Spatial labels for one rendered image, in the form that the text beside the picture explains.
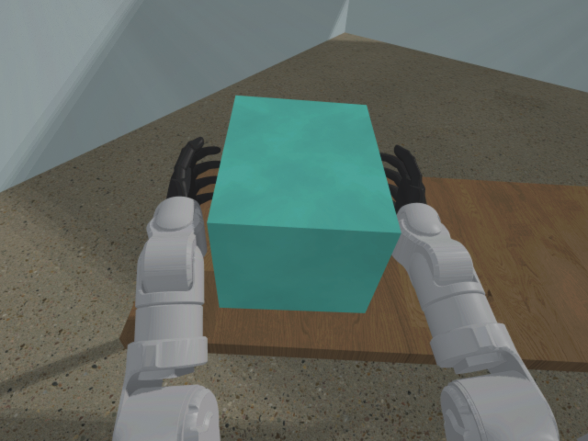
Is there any robot right hand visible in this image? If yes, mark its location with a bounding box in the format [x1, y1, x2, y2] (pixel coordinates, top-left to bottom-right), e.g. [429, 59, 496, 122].
[379, 145, 427, 215]

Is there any left robot forearm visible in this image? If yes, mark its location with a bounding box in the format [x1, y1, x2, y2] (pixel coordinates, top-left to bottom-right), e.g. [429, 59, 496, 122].
[112, 197, 208, 441]

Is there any table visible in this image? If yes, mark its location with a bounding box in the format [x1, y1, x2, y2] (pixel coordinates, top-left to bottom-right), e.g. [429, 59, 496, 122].
[119, 168, 588, 441]

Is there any right robot upper arm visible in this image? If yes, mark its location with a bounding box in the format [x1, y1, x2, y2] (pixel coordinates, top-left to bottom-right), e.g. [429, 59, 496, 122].
[440, 370, 559, 441]

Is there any carton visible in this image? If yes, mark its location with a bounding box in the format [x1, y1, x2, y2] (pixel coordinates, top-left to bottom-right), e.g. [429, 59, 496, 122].
[207, 96, 401, 313]

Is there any right robot forearm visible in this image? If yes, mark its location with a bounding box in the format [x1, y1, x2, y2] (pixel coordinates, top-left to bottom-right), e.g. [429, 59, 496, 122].
[392, 203, 560, 441]

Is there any robot left hand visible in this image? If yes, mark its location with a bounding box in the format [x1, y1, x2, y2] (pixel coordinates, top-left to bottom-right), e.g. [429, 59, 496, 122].
[166, 137, 221, 206]

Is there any left robot upper arm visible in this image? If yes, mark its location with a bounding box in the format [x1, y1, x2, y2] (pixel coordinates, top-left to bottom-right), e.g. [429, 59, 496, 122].
[114, 385, 221, 441]

